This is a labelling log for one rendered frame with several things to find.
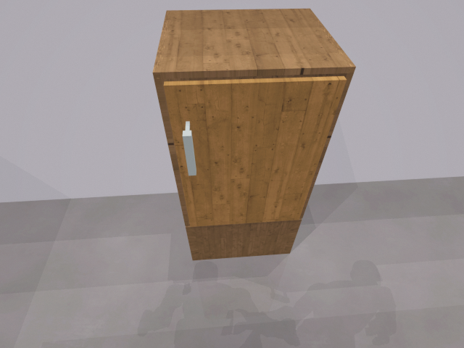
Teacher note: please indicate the handle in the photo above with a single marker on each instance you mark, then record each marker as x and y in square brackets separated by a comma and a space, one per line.
[189, 149]

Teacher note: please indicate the cupboard door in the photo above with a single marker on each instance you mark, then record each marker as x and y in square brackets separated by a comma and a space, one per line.
[257, 144]

